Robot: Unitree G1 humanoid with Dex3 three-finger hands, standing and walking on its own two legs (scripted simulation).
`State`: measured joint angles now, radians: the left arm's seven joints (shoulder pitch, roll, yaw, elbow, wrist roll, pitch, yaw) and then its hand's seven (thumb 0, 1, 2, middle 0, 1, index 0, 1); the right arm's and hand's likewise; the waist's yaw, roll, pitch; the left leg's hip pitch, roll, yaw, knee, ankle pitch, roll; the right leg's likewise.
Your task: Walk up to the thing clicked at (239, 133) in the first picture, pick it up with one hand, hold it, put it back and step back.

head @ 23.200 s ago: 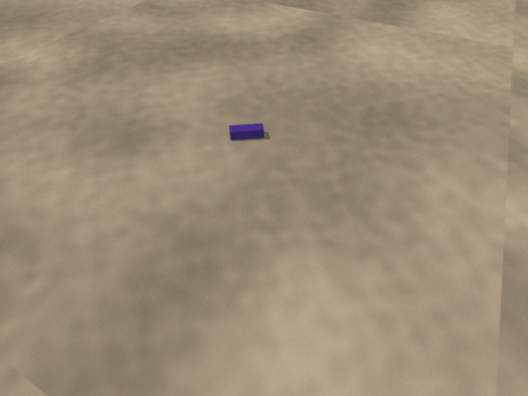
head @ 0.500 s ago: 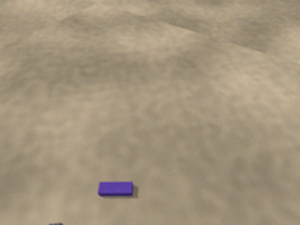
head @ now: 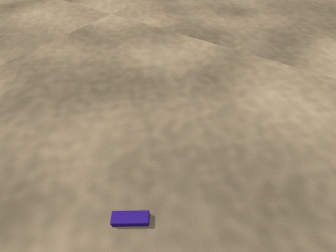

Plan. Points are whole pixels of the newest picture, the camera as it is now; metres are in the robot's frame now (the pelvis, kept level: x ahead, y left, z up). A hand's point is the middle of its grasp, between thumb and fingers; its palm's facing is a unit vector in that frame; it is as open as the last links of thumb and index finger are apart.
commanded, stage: stand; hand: left
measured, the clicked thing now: (130, 218) +0.43 +0.23 -0.75
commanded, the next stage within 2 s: none
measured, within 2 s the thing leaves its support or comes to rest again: neither
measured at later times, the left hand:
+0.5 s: hand out of the picture +0.09 +0.26 -0.15, palm faces -0.03 -0.94 -0.35, open 7.3 cm
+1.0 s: hand out of the picture +0.09 +0.26 -0.15, palm faces -0.02 -0.94 -0.35, open 7.3 cm
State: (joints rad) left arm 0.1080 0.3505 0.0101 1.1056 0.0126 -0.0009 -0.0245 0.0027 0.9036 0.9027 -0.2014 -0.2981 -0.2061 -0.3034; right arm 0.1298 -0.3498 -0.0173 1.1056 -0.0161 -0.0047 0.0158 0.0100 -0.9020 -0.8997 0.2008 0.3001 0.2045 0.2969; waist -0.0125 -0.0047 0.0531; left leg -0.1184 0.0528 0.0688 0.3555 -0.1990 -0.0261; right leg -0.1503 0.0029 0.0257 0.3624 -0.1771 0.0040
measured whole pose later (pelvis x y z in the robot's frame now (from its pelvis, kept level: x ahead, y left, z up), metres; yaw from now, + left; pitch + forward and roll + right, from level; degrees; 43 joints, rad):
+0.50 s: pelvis +0.02 +0.01 +0.00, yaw +1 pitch -2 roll +0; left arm 0.11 0.36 -0.01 1.13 0.01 -0.01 -0.01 0.00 0.90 0.90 -0.20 -0.30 -0.21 -0.30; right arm 0.10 -0.35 -0.01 1.13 -0.01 -0.01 0.01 0.01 -0.90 -0.90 0.20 0.30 0.20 0.30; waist 0.00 -0.01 0.05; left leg -0.08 0.04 0.06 0.31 -0.19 -0.02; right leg -0.12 -0.01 0.02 0.33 -0.18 0.01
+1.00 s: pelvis +0.01 +0.00 +0.00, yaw +1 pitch -2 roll +0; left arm 0.11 0.36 -0.01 1.13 0.01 -0.01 -0.01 0.00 0.90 0.90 -0.20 -0.30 -0.21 -0.30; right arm 0.11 -0.34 -0.01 1.13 -0.01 0.00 0.01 0.01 -0.90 -0.90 0.20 0.30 0.20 0.30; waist -0.01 0.00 0.05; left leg -0.08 0.04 0.05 0.31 -0.19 -0.03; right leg -0.11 -0.01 0.01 0.32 -0.18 0.01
